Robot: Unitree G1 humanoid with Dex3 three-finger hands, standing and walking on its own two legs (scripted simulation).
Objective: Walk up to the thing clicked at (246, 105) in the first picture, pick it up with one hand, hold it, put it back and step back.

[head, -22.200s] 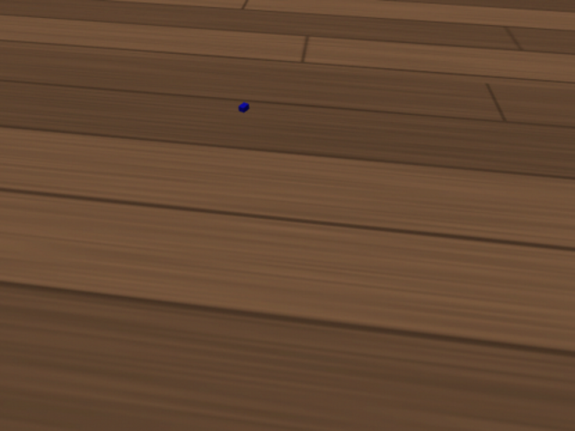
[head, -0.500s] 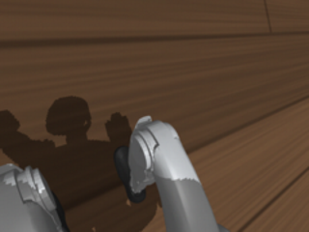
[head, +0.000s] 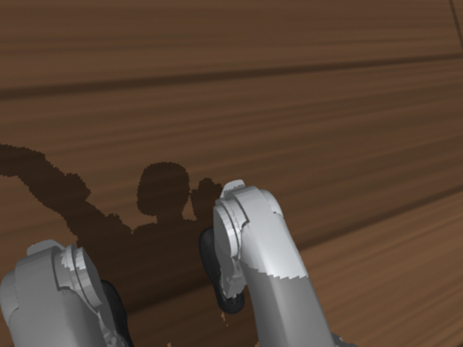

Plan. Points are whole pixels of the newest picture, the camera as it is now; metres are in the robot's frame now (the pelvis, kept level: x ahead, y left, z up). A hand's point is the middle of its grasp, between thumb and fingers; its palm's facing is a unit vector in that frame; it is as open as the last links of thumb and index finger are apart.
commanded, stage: lift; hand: left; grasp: from above
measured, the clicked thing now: out of the picture +0.50 +0.37 -0.20
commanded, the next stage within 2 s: hold in 1.56 s
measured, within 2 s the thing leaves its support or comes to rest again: neither
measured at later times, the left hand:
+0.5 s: hand out of the picture +0.42 +0.36 -0.03, palm faces -0.13 -0.39 -0.91, open 6.7 cm
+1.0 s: hand out of the picture +0.35 +0.31 +0.19, palm faces -0.16 -0.40 -0.90, open 6.6 cm
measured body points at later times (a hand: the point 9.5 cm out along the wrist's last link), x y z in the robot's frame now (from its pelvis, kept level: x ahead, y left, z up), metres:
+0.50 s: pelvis +0.00 -0.01 +0.06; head +0.21 +0.03 +0.46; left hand +0.43 +0.38 +0.02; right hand +0.05 -0.27 -0.06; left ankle +0.06 +0.13 -0.30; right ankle +0.12 -0.13 -0.30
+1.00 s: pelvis +0.02 -0.02 +0.26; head +0.14 +0.00 +0.70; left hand +0.36 +0.32 +0.24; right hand +0.17 -0.27 +0.14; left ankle +0.06 +0.13 -0.30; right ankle +0.11 -0.13 -0.30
